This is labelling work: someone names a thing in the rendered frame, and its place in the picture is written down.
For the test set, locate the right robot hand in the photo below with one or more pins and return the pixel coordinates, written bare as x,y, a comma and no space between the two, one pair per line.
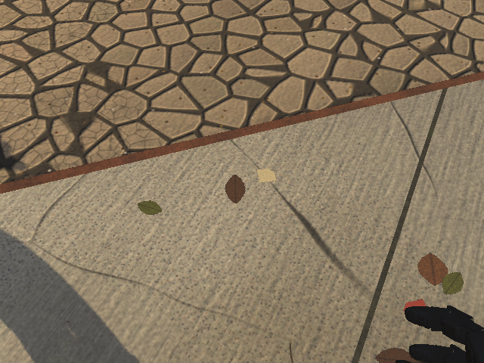
453,323

